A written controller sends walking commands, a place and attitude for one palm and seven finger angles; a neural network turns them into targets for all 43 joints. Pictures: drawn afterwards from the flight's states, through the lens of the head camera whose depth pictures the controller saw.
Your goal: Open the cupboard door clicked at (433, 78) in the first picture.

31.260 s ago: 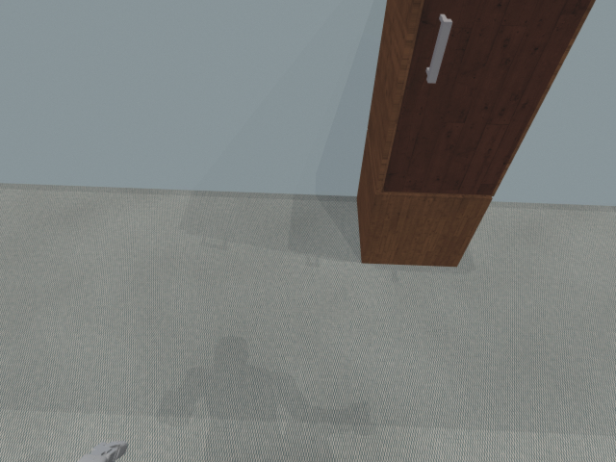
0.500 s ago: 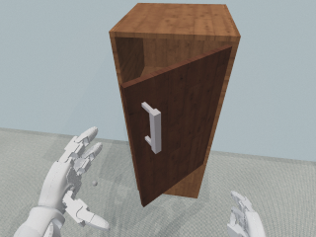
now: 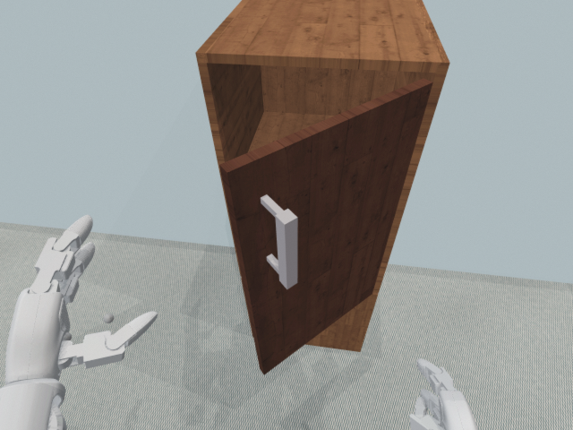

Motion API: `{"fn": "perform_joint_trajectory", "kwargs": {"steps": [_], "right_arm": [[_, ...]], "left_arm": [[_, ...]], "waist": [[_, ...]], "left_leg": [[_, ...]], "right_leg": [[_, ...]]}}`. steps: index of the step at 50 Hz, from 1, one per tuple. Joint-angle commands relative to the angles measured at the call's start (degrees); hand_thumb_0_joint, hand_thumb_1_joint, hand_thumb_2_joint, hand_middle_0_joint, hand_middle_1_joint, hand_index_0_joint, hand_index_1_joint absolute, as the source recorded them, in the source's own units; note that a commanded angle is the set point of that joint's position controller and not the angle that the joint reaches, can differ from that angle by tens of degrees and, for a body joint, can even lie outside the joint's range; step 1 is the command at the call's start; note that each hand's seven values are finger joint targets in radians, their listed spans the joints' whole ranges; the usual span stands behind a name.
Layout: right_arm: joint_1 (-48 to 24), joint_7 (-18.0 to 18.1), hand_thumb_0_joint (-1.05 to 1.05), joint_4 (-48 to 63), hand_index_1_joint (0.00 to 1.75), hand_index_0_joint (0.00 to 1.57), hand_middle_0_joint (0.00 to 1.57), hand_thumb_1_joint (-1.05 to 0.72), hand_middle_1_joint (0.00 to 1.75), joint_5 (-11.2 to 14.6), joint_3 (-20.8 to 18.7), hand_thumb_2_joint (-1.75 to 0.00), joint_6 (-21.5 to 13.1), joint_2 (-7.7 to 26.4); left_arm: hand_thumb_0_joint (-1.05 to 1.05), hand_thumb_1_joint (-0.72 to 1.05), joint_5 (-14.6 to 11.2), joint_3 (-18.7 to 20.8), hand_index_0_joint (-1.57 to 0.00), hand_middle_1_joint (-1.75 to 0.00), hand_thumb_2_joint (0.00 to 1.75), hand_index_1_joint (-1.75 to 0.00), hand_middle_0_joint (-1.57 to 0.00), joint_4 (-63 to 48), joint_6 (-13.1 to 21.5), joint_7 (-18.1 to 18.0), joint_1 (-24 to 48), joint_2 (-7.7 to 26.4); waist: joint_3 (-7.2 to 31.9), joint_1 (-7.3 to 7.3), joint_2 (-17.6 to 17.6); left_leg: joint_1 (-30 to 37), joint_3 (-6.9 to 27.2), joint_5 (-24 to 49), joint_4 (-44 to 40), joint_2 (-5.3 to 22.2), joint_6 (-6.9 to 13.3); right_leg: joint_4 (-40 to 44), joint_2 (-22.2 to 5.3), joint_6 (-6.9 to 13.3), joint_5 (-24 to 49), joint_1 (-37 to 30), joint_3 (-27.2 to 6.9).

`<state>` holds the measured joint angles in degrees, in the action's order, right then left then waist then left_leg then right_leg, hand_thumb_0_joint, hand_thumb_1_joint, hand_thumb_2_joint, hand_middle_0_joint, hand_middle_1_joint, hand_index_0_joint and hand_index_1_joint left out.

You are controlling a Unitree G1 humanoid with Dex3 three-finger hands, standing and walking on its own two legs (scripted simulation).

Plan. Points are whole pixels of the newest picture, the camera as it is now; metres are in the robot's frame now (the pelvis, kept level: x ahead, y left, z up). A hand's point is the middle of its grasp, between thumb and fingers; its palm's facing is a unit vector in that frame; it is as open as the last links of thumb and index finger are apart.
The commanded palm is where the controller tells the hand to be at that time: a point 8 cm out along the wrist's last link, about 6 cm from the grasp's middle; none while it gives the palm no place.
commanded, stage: draw the hand back to the body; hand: left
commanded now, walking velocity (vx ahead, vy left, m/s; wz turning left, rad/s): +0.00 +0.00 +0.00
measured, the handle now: (278, 243) +0.33 +0.06 +0.12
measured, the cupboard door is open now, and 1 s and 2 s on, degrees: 45 45 45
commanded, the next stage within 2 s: step back with the hand held close in 0.64 s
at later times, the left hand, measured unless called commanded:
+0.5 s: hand (87, 301) +0.20 +0.25 +0.15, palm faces +0.45 -0.81 -0.38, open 7.6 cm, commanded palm +0.15 +0.29 +0.17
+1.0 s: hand (79, 323) +0.18 +0.25 +0.14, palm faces +0.34 -0.82 -0.47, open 7.4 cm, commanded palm +0.12 +0.30 +0.17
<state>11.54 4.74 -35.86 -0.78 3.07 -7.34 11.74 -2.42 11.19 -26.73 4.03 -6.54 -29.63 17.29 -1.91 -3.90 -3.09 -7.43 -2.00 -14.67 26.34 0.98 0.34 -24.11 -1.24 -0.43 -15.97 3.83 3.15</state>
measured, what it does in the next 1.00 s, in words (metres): stands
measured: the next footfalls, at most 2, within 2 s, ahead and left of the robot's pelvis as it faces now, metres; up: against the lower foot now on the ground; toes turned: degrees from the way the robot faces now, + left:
left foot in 1.56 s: -0.05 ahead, +0.14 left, +0.00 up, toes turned +2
right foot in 1.90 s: -0.28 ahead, -0.09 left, +0.00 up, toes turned +2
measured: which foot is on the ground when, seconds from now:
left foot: down 0.00-1.00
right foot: down 0.00-1.00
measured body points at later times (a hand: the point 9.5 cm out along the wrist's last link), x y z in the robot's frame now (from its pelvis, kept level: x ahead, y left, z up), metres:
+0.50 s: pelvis +0.01 -0.01 +0.00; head +0.00 -0.03 +0.45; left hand +0.17 +0.29 +0.17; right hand +0.20 -0.23 -0.08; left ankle +0.00 +0.11 -0.74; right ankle -0.03 -0.12 -0.74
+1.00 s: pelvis -0.02 +0.00 +0.00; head -0.01 -0.01 +0.45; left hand +0.15 +0.29 +0.16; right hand +0.16 -0.24 -0.08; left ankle +0.00 +0.11 -0.74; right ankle -0.03 -0.12 -0.74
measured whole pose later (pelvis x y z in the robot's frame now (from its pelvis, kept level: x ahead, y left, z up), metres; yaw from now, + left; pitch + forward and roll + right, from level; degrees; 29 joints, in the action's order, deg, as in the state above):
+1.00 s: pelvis -0.02 +0.00 +0.00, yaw -1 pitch -1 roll -1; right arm 8.6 4.3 -33.0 0.6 -0.3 -0.1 13.6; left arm -3.3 20.2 -25.2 6.5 -6.0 -31.0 21.4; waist -3.2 -1.3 -2.6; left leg -13.4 -2.6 -12.3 26.9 2.4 0.1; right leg -23.2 0.2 -0.2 -12.4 9.5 2.5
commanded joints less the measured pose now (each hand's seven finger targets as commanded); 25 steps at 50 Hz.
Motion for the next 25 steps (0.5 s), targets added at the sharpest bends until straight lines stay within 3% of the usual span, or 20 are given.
{"fn": "perform_joint_trajectory", "kwargs": {"steps": [1,4,10,13,15,18,22,25], "right_arm": [[-8.29,0.57,0.00,9.79,0.30,0.20,0.20,-0.90,0.30,0.17,-2.98,-0.90,-2.44,6.27],[-8.24,0.39,0.00,9.61,0.30,0.20,0.20,-0.90,0.30,0.27,-3.20,-0.90,-1.93,6.30],[-8.08,0.46,0.00,9.18,0.30,0.20,0.20,-0.90,0.30,0.45,-3.72,-0.90,-0.86,6.48],[-7.98,0.50,0.00,8.77,0.30,0.20,0.20,-0.90,0.30,0.52,-3.94,-0.90,-0.56,6.58],[-8.01,0.23,0.00,8.99,0.30,0.20,0.20,-0.90,0.30,0.56,-4.07,-0.90,-0.45,6.71],[-8.26,0.05,0.00,8.93,0.30,0.20,0.20,-0.90,0.30,0.43,-4.18,-0.90,-0.25,7.03],[-8.57,0.22,0.00,8.78,0.30,0.20,0.20,-0.90,0.30,0.39,-4.35,-0.90,-0.15,7.21],[-8.71,0.24,0.00,9.06,0.30,0.20,0.20,-0.90,0.30,0.44,-4.18,-0.90,-0.11,6.67]], "left_arm": [[0.00,0.48,-0.24,8.21,-0.19,-0.30,0.72,-0.30,-0.19,-11.32,4.23,-1.00,4.22,8.90],[0.00,0.58,-0.28,9.84,-0.19,-0.30,0.76,-0.30,-0.19,-11.18,4.35,-1.10,4.30,9.69],[0.00,0.80,-0.81,13.62,-0.20,-0.30,0.86,-0.30,-0.20,-9.37,4.22,-1.48,6.39,11.94],[0.00,0.90,-1.01,15.58,-0.20,-0.30,0.90,-0.30,-0.20,-8.90,4.18,-1.70,7.66,13.39],[0.00,0.90,-1.09,13.27,-0.20,-0.30,0.90,-0.30,-0.20,-8.33,3.94,-1.28,7.15,11.07],[0.00,0.90,-1.13,12.26,-0.20,-0.30,0.90,-0.30,-0.20,-7.14,3.51,-1.13,6.78,10.56],[0.00,0.90,-0.98,14.25,-0.20,-0.30,0.90,-0.30,-0.20,-7.48,3.75,-1.39,7.62,13.02],[0.00,0.90,-1.09,14.28,-0.20,-0.30,0.90,-0.30,-0.20,-9.25,4.19,-1.41,7.90,12.75]], "waist": [[4.73,-0.21,1.18],[5.13,-0.34,-0.69],[4.88,-0.37,0.02],[5.82,-0.41,-1.87],[5.61,-0.07,-1.00],[4.79,0.00,0.34],[5.36,-0.45,1.70],[5.90,-0.41,-0.86]], "left_leg": [[3.74,1.58,14.80,-4.33,0.39,0.56],[4.25,1.51,16.90,-4.44,0.54,0.35],[4.79,1.03,19.09,-4.27,0.53,0.42],[5.45,0.74,20.70,-3.99,0.46,0.41],[5.82,0.54,21.06,-3.97,0.50,0.54],[5.71,0.51,20.15,-4.15,0.47,0.75],[5.51,0.56,18.70,-4.19,0.20,0.89],[5.68,0.43,18.30,-4.26,0.01,0.74]], "right_leg": [[4.16,1.15,1.53,13.31,1.66,-0.64],[3.87,1.11,1.57,14.75,1.06,-0.69],[4.33,1.25,1.49,17.21,0.70,-0.84],[4.37,0.98,1.48,18.76,0.12,-1.02],[4.54,1.02,1.20,19.03,0.55,-0.96],[4.96,1.03,0.98,18.79,0.97,-0.85],[5.37,1.12,1.12,18.44,0.38,-1.11],[5.49,0.99,1.20,18.01,0.17,-1.30]]}}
